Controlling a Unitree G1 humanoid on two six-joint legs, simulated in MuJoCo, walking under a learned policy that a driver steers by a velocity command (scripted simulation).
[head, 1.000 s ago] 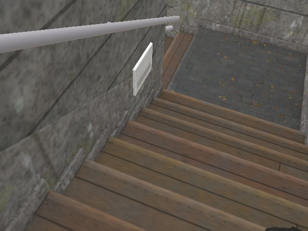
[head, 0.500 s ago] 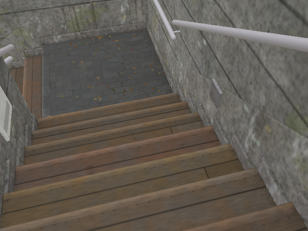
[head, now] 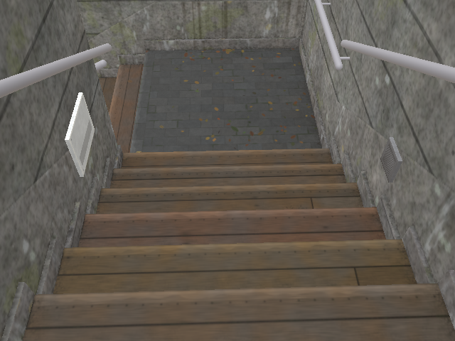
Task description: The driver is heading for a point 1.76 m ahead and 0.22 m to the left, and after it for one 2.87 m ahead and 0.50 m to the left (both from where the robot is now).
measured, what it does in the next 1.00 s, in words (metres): steps on the spot: right foot, then left foot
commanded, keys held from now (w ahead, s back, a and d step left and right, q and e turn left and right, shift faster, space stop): q+shift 0.42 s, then e+shift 0.58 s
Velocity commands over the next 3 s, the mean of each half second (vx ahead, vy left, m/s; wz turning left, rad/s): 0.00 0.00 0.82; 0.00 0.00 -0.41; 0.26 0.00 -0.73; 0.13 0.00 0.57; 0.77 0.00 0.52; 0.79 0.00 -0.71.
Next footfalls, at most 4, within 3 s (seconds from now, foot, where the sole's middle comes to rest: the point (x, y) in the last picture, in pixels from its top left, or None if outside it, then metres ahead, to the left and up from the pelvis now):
0.52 right None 0.07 -0.07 -0.77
0.94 left None -0.06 0.10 -0.77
1.46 right None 0.06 -0.12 -0.77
2.10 left None -0.06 0.16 -0.77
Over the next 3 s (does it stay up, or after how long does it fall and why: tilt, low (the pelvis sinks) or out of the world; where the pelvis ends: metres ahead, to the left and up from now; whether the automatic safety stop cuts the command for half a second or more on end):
stays up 0.46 0.23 -0.24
